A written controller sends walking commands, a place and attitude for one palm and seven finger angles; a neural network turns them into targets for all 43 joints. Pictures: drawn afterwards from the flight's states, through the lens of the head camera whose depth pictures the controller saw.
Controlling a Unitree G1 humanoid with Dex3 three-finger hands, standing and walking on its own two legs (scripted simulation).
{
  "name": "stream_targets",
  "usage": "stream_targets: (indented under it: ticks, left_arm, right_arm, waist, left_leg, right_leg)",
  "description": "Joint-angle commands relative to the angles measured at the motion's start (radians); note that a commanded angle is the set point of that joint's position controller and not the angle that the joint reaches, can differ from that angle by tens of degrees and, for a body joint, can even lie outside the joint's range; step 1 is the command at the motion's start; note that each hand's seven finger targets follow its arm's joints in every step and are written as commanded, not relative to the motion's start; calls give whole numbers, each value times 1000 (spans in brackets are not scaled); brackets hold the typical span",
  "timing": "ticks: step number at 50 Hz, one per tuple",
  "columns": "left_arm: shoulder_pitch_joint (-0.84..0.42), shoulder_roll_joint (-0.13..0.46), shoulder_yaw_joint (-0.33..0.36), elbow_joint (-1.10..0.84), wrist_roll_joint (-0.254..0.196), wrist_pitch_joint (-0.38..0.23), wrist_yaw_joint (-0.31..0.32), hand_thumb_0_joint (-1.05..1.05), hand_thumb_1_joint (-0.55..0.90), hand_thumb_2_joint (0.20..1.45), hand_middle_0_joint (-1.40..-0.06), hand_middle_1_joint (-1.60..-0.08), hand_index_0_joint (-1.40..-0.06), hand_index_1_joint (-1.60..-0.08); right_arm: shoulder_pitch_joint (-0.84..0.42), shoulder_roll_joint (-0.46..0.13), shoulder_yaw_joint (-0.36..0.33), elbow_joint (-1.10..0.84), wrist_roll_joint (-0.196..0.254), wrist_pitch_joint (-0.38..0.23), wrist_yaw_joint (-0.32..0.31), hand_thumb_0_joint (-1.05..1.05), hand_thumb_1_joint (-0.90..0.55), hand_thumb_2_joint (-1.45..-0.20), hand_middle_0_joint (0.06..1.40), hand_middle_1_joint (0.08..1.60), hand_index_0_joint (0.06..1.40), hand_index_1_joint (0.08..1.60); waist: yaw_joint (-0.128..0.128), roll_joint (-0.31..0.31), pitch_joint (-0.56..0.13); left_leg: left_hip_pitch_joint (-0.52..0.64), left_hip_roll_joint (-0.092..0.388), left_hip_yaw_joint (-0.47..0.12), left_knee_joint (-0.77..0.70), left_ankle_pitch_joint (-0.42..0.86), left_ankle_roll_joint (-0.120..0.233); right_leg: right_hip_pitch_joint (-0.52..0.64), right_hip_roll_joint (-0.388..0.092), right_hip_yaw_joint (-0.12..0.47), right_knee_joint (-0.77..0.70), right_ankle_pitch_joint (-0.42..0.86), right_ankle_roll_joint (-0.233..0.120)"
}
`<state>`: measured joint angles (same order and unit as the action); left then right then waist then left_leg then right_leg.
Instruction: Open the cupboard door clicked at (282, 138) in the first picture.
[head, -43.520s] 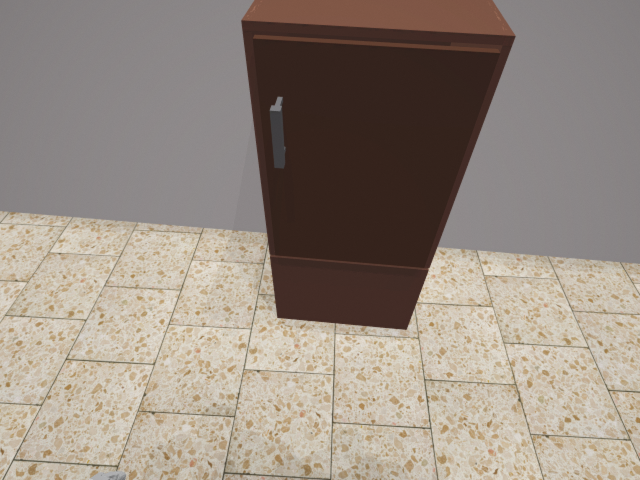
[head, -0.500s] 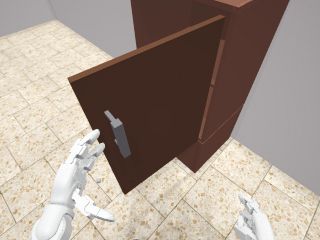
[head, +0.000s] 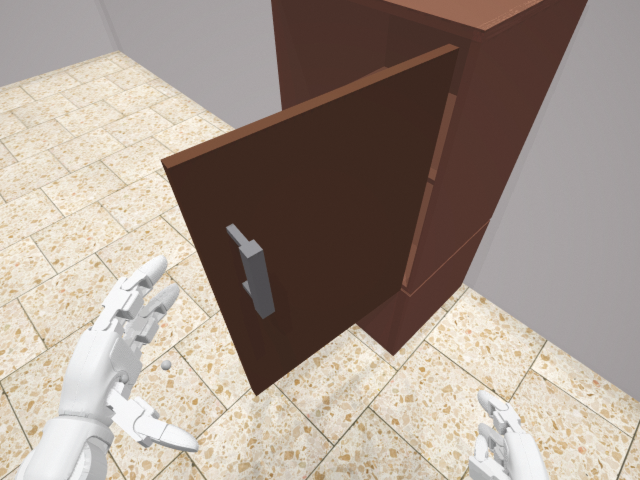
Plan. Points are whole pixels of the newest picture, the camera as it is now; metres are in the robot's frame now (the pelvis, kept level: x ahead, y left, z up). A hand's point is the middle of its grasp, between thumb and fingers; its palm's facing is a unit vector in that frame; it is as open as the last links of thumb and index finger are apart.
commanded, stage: draw the hand back to the body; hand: left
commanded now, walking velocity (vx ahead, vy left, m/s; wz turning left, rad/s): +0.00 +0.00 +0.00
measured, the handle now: (250, 272) +0.35 +0.12 +0.08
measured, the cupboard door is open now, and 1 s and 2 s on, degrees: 84 84 84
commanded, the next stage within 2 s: step back with the hand held close in 1.30 s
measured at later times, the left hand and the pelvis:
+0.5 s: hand (90, 347) +0.21 +0.23 +0.14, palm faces +0.30 -0.89 -0.35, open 14.1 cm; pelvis +0.01 +0.01 +0.04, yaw -1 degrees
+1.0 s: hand (28, 297) +0.23 +0.27 +0.20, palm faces +0.45 -0.80 -0.41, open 8.3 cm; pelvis +0.03 +0.01 +0.05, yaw -2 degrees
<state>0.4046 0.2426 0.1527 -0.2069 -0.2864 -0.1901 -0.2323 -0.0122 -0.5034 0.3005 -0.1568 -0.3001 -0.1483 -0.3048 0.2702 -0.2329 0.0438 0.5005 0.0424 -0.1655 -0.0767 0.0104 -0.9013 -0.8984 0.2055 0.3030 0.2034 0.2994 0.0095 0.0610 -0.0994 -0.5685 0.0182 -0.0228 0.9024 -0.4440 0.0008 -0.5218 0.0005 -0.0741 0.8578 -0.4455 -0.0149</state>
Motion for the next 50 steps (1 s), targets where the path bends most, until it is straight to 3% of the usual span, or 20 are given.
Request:
stream_targets:
  ticks: [1, 4, 6, 11, 12, 13, 14, 15, 18, 19, 21, 35, 38, 41, 45, 50]
  left_arm:
    - [-42, 122, 78, -261, -18, -19, -8, 0, -500, 300, -150, -300, -150, -300]
    - [-19, 133, 101, -269, -20, 8, -3, 0, -500, 300, -150, -300, -150, -300]
    - [-26, 139, 113, -304, -24, 14, -3, 0, -500, 300, -150, -300, -150, -300]
    - [-46, 162, 148, -319, -32, 41, -16, 0, -325, 375, -156, -300, -156, -300]
    - [-117, 298, 170, -406, 128, 45, 141, 0, -290, 390, -158, -300, -158, -300]
    - [-40, 195, 124, -356, 144, 66, 208, 0, -255, 405, -159, -300, -159, -300]
    - [-40, 172, 89, -358, 172, 79, 250, 0, -220, 420, -160, -300, -160, -300]
    - [-11, 151, 68, -343, 191, 87, 279, 0, -185, 435, -161, -300, -161, -300]
    - [-23, 177, 84, -363, 226, 86, 332, 0, -80, 480, -165, -300, -165, -300]
    - [-29, 198, 100, -356, 232, 85, 345, 0, -45, 495, -166, -300, -166, -300]
    - [-27, 202, 113, -367, 244, 79, 359, 0, 25, 525, -169, -300, -169, -300]
    - [-14, 236, 217, -354, 246, 68, 367, 0, 515, 735, -186, -300, -186, -300]
    - [-22, 253, 245, -383, 245, 64, 366, 0, 620, 780, -190, -300, -190, -300]
    - [-17, 263, 268, -362, 238, 69, 364, 0, 725, 825, -194, -300, -194, -300]
    - [-53, 290, 305, -374, 236, 62, 367, 0, 865, 885, -199, -300, -199, -300]
    - [-37, 247, 267, -330, 232, 67, 358, 0, 900, 900, -200, -300, -200, -300]
  right_arm:
    - [-96, -112, -41, -171, 1, -73, -8, 0, -900, -900, 200, 300, 200, 300]
    - [-102, -112, -39, -165, 0, -77, -8, 0, -900, -900, 200, 300, 200, 300]
    - [-103, -110, -37, -165, 1, -83, -10, 0, -900, -900, 200, 300, 200, 300]
    - [-110, -114, -31, -151, 3, -93, -18, 0, -900, -900, 200, 300, 200, 300]
    - [-124, -102, -35, -145, -17, -81, -39, 0, -900, -900, 200, 300, 200, 300]
    - [-115, -86, -27, -136, -25, -75, -45, 0, -900, -900, 200, 300, 200, 300]
    - [-117, -92, -25, -122, -28, -69, -44, 0, -900, -900, 200, 300, 200, 300]
    - [-123, -87, -23, -112, -28, -61, -44, 0, -900, -900, 200, 300, 200, 300]
    - [-141, -93, -22, -94, -37, -46, -43, 0, -900, -900, 200, 300, 200, 300]
    - [-150, -97, -25, -84, -38, -45, -45, 0, -900, -900, 200, 300, 200, 300]
    - [-157, -93, -26, -74, -41, -44, -44, 0, -900, -900, 200, 300, 200, 300]
    - [-192, -94, -44, -29, -50, -14, -20, 0, -900, -900, 200, 300, 200, 300]
    - [-192, -94, -46, -27, -52, -8, -13, 0, -900, -900, 200, 300, 200, 300]
    - [-198, -95, -50, -23, -51, 3, -10, 0, -900, -900, 200, 300, 200, 300]
    - [-203, -92, -54, -16, -50, 7, -11, 0, -900, -900, 200, 300, 200, 300]
    - [-204, -97, -60, -14, -49, 13, -6, 0, -900, -900, 200, 300, 200, 300]
  waist:
    - [14, 2, -120]
    - [18, -34, -94]
    - [22, -8, -92]
    - [27, 0, -73]
    - [55, -8, -67]
    - [32, -17, 3]
    - [31, -42, 23]
    - [24, -26, 45]
    - [30, -3, 27]
    - [34, -26, 22]
    - [35, 5, 11]
    - [56, -22, 36]
    - [61, 22, 13]
    - [61, -16, 31]
    - [63, 17, 29]
    - [56, -20, 55]
  left_leg:
    - [115, -25, -20, -179, 214, 11]
    - [123, -23, -22, -192, 228, 12]
    - [144, -22, -23, -207, 225, 9]
    - [173, -22, -26, -232, 223, 8]
    - [180, -17, -7, -277, 200, 15]
    - [195, -18, -2, -295, 177, 13]
    - [208, -15, -7, -310, 170, 17]
    - [232, -10, -2, -324, 170, 18]
    - [291, -7, -2, -379, 199, 20]
    - [306, -6, 0, -392, 211, 21]
    - [349, -5, 9, -422, 252, 20]
    - [469, 7, 29, -526, 472, 13]
    - [490, 7, 29, -530, 529, 10]
    - [491, 9, 36, -531, 535, 12]
    - [509, 6, 42, -531, 534, 14]
    - [512, 9, 47, -539, 525, 17]
  right_leg:
    - [93, 20, 14, -156, 241, -2]
    - [107, 25, 5, -171, 257, -1]
    - [108, 24, 0, -175, 251, -2]
    - [127, 24, -1, -204, 245, -3]
    - [166, 1, 58, -279, 219, -11]
    - [145, -4, 51, -311, 187, -8]
    - [161, -6, 48, -339, 171, -8]
    - [163, -8, 44, -347, 164, -4]
    - [226, -10, 36, -375, 190, -4]
    - [251, -9, 37, -394, 197, -5]
    - [290, -11, 36, -406, 240, -4]
    - [445, -4, 33, -487, 426, -3]
    - [468, -4, 36, -490, 459, -4]
    - [470, -2, 38, -502, 484, -1]
    - [472, -4, 44, -511, 491, -2]
    - [460, -2, 42, -522, 491, 4]
